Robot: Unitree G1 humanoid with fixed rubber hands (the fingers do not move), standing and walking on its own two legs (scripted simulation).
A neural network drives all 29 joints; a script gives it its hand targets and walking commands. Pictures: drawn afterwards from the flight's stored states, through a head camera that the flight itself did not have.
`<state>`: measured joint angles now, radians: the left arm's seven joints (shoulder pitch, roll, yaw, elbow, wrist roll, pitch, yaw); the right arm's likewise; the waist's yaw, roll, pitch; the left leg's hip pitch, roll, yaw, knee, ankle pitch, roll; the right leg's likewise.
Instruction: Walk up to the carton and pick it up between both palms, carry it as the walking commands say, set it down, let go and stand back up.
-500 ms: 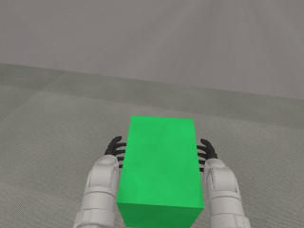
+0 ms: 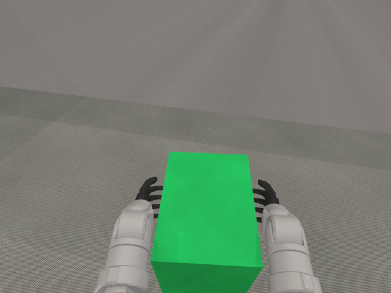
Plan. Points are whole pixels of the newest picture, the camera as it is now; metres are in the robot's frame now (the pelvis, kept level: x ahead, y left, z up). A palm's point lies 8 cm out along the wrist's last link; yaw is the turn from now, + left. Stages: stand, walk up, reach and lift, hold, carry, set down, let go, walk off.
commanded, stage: hold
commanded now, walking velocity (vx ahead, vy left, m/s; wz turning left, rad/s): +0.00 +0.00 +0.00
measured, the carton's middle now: (205, 224) +0.31 +0.00 -0.01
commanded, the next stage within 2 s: carry in 1.12 s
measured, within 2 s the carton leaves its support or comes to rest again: neither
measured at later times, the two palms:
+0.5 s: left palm (144, 207) +0.30 +0.13 +0.06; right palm (271, 212) +0.30 -0.14 +0.06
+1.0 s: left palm (145, 208) +0.30 +0.13 +0.06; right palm (272, 213) +0.30 -0.14 +0.06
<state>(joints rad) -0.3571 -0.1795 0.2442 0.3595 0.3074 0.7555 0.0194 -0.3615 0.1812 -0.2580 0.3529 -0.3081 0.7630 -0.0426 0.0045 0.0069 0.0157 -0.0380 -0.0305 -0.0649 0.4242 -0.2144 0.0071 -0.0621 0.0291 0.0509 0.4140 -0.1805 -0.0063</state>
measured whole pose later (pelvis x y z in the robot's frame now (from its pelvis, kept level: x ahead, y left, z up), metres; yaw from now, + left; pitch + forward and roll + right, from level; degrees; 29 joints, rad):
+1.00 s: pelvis +0.00 +0.00 +0.00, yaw +0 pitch -9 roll +0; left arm -0.33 -0.17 0.22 0.34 0.29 0.76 0.02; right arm -0.33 0.17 -0.23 0.33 -0.29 0.77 -0.04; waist 0.00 0.01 0.01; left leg -0.04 -0.03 -0.07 0.41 -0.21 0.00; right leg -0.07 0.03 0.05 0.41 -0.18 -0.01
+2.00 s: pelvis -0.15 +0.02 -0.01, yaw -17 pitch +3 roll -2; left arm -0.08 -0.13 -0.01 -0.37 0.04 1.24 0.19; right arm -0.05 0.13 -0.04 -0.39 -0.05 1.22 -0.18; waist -0.02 0.04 -0.18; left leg -0.44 0.11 0.14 0.60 -0.27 -0.01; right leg -0.28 0.00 -0.12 0.52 -0.30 -0.02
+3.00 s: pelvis -0.17 +0.04 -0.01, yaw -16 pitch +3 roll -1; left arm -0.10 -0.13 0.02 -0.37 0.05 1.19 0.17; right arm -0.08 0.13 -0.02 -0.37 -0.07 1.17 -0.17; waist 0.01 0.00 -0.13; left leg -0.41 0.04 0.15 0.50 -0.13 0.05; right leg -0.32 -0.05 -0.11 0.54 -0.26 0.00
